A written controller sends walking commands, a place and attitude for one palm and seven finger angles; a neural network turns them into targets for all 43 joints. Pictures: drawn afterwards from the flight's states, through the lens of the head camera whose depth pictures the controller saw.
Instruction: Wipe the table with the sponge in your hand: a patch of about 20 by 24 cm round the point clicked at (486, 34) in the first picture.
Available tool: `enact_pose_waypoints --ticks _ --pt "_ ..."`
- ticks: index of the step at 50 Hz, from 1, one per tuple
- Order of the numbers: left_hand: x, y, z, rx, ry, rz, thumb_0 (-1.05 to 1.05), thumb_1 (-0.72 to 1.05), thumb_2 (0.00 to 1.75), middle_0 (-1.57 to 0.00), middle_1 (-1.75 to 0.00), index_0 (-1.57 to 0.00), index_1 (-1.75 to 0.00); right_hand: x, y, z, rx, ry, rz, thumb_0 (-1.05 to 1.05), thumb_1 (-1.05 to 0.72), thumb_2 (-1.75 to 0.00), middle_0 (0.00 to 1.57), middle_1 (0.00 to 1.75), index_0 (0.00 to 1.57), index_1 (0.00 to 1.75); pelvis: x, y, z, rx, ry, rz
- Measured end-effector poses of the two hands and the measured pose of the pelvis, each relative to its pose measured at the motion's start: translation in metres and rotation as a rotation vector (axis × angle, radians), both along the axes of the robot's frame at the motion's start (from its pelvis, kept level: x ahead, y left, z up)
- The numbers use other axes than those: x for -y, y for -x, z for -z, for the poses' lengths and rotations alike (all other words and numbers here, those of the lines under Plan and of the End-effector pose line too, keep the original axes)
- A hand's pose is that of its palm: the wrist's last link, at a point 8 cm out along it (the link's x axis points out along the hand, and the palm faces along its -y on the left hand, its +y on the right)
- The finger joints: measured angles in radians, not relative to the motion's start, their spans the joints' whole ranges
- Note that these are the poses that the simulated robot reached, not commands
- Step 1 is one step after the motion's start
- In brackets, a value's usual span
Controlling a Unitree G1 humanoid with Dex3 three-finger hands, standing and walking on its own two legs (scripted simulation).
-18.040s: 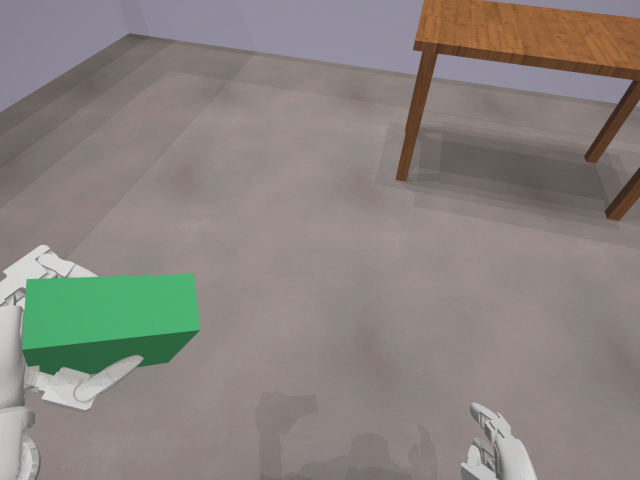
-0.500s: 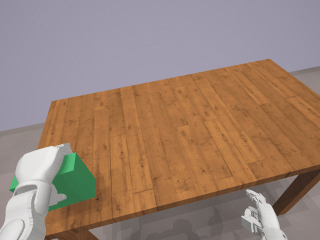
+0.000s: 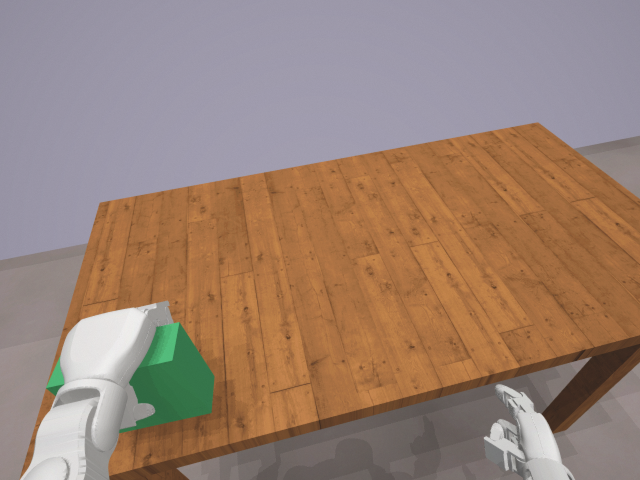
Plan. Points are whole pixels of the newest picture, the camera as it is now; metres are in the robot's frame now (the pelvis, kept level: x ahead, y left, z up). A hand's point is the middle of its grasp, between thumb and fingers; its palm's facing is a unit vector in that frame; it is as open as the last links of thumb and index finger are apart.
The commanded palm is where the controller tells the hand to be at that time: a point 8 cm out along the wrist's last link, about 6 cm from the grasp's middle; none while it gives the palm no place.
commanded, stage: move the sponge above the wiping area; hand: left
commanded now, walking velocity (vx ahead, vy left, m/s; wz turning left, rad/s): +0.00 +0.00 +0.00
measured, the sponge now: (148, 389) +0.20 +0.26 +0.01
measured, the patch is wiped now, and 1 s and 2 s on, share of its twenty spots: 0.00 0.00 0.00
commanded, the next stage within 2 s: none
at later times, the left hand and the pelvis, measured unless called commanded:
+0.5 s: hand (134, 368) +0.21 +0.27 +0.05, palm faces -0.05 -0.08 -1.00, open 9.8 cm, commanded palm +0.18 +0.28 +0.12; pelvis +0.00 -0.01 +0.00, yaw +0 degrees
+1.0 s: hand (115, 369) +0.20 +0.29 +0.05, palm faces +0.02 -0.06 -1.00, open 9.8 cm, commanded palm +0.17 +0.29 +0.11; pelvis +0.00 +0.00 +0.00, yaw +0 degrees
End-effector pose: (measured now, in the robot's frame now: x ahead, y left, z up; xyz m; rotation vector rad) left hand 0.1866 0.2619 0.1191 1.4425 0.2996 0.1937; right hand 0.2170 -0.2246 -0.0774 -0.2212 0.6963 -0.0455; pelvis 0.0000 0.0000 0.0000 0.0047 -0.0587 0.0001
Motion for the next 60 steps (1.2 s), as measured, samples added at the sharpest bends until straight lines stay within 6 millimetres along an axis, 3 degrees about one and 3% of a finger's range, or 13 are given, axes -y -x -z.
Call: enact_pose_waypoints --ticks 4,13,19,24,30,34,41,45,53,56,60 --pt "0.000 0.000 -0.002 0.045 -0.040 0.032 0.00 -0.46 1.02 -0.77 -1.35 -0.77 -1.35 -0.001 0.000 -0.001 -0.005 0.002 0.000 0.01 -0.91 -0.90 0.20 0.30 0.17 0.29 0.003 0.000 0.000 0.003 0.001 0.007" --pt "-0.031 0.001 -0.007 0.060 -0.046 -0.151 0.00 -0.46 1.02 -0.77 -1.36 -0.77 -1.35 0.001 0.000 0.000 -0.007 -0.017 0.003 0.01 -0.91 -0.90 0.20 0.30 0.18 0.29 0.007 0.002 0.000 0.003 0.002 -0.003" --pt "-0.018 0.000 0.012 -0.049 -0.015 -0.085 0.00 -0.46 1.02 -0.77 -1.36 -0.77 -1.35 0.003 0.000 0.001 0.003 -0.004 -0.007 0.01 -0.91 -0.90 0.20 0.30 0.19 0.30 0.007 0.003 0.000 -0.002 0.002 -0.007" --pt "-0.005 -0.002 0.012 -0.012 -0.031 0.021 0.00 -0.46 1.02 -0.77 -1.35 -0.77 -1.35 0.002 0.000 0.001 0.004 0.003 -0.007 0.01 -0.91 -0.90 0.20 0.30 0.19 0.30 0.008 0.002 0.000 -0.007 0.003 0.003" --pt "-0.024 -0.001 0.002 0.068 -0.067 -0.064 0.00 -0.46 1.02 -0.77 -1.35 -0.77 -1.35 0.002 -0.001 0.000 -0.004 -0.011 0.003 0.01 -0.91 -0.90 0.20 0.30 0.19 0.30 0.010 0.000 0.000 -0.012 0.004 0.006" --pt "-0.037 0.003 0.006 0.038 -0.049 -0.152 0.00 -0.46 1.02 -0.77 -1.36 -0.77 -1.35 0.004 -0.001 0.000 -0.006 -0.012 0.004 0.01 -0.91 -0.90 0.20 0.30 0.21 0.31 0.009 -0.001 0.000 -0.013 0.004 -0.002" --pt "-0.024 0.008 0.027 -0.065 -0.005 -0.074 0.00 -0.46 1.02 -0.77 -1.36 -0.77 -1.35 0.004 -0.001 0.000 -0.002 0.013 -0.004 0.01 -0.91 -0.90 0.20 0.30 0.21 0.31 0.005 -0.001 0.000 -0.014 0.006 -0.009" --pt "-0.017 0.008 0.027 -0.035 -0.027 0.001 0.00 -0.46 1.02 -0.77 -1.35 -0.77 -1.35 0.002 -0.001 0.000 -0.005 0.025 -0.004 0.01 -0.91 -0.90 0.20 0.30 0.20 0.31 0.004 -0.001 0.001 -0.016 0.008 -0.002" --pt "-0.036 0.008 0.006 0.089 -0.064 -0.089 0.00 -0.46 1.02 -0.77 -1.35 -0.77 -1.35 -0.001 0.000 0.000 -0.008 -0.002 0.020 0.01 -0.91 -0.90 0.20 0.30 0.19 0.30 0.001 -0.002 0.001 -0.019 0.009 -0.001" --pt "-0.043 0.010 0.008 0.056 -0.044 -0.149 0.00 -0.46 1.02 -0.77 -1.36 -0.77 -1.35 -0.001 -0.001 0.000 -0.011 -0.008 0.023 0.01 -0.91 -0.90 0.20 0.30 0.19 0.30 0.000 -0.002 0.000 -0.015 0.007 -0.004" --pt "-0.035 0.013 0.021 -0.021 -0.002 -0.137 0.00 -0.46 1.02 -0.76 -1.36 -0.77 -1.35 -0.001 0.000 0.000 -0.011 -0.001 0.015 0.01 -0.91 -0.90 0.20 0.30 0.18 0.30 -0.002 -0.001 0.000 -0.012 0.007 -0.009"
